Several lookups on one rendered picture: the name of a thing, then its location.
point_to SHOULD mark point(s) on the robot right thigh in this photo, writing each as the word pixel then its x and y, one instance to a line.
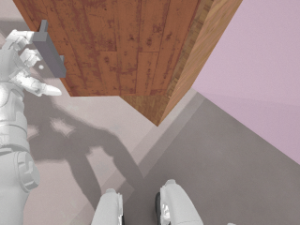
pixel 181 209

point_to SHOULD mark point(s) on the robot right foot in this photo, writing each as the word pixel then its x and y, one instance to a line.
pixel 158 208

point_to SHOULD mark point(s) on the handle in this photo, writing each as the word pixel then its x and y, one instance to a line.
pixel 47 50

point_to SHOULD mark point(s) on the robot left forearm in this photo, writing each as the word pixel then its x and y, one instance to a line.
pixel 13 123

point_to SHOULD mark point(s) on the left robot hand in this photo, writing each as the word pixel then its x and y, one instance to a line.
pixel 11 65

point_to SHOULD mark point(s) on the left robot upper arm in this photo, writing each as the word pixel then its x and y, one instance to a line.
pixel 18 176

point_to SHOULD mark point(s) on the cupboard door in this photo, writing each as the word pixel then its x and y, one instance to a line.
pixel 114 48

